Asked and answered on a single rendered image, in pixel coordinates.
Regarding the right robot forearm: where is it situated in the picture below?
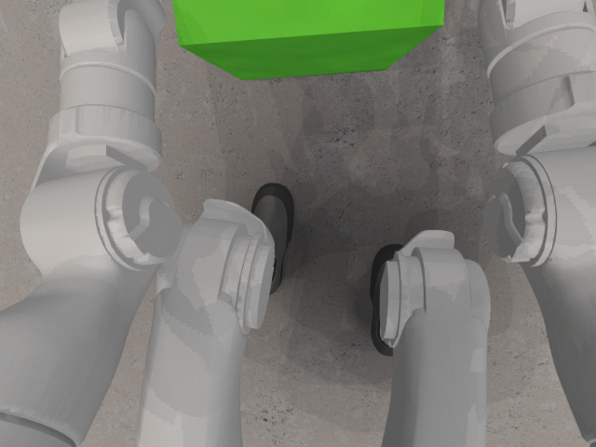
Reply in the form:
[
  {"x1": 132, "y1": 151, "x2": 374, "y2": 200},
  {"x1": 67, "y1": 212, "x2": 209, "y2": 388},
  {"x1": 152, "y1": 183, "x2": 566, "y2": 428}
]
[{"x1": 465, "y1": 0, "x2": 596, "y2": 156}]

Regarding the robot left upper arm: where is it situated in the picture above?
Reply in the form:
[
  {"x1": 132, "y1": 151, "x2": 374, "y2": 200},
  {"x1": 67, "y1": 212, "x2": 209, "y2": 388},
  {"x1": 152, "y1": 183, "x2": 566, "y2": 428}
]
[{"x1": 0, "y1": 165, "x2": 182, "y2": 447}]

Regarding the robot right shin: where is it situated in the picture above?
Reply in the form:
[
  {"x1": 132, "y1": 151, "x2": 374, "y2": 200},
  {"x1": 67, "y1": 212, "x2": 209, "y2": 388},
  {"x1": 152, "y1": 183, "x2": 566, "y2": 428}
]
[{"x1": 380, "y1": 230, "x2": 491, "y2": 348}]

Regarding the left robot forearm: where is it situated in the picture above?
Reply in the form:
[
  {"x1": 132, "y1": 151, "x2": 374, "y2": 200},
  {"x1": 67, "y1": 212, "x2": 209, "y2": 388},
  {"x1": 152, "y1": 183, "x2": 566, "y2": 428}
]
[{"x1": 29, "y1": 0, "x2": 167, "y2": 194}]

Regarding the robot left shin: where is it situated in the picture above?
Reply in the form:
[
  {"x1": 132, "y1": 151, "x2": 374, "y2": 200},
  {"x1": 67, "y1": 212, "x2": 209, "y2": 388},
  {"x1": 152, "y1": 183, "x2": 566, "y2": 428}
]
[{"x1": 155, "y1": 199, "x2": 275, "y2": 297}]

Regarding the robot shin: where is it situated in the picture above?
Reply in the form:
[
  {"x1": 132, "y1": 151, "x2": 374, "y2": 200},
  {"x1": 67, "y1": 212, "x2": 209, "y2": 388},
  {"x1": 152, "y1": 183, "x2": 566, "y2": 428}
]
[
  {"x1": 155, "y1": 199, "x2": 275, "y2": 297},
  {"x1": 380, "y1": 230, "x2": 491, "y2": 348}
]

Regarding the robot right upper arm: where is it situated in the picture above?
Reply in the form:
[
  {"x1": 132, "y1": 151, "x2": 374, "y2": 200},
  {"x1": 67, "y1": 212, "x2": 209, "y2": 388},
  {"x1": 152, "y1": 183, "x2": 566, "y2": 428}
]
[{"x1": 482, "y1": 146, "x2": 596, "y2": 447}]

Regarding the carton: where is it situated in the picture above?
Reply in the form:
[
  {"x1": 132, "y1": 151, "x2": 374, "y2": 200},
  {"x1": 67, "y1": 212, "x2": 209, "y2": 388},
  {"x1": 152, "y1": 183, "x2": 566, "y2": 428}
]
[{"x1": 172, "y1": 0, "x2": 445, "y2": 80}]

